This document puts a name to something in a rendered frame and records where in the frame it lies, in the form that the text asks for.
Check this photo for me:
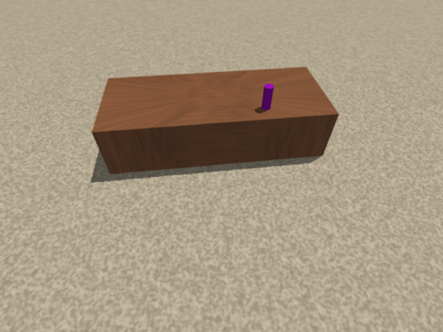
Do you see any can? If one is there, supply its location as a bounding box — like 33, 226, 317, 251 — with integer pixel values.
262, 84, 274, 110

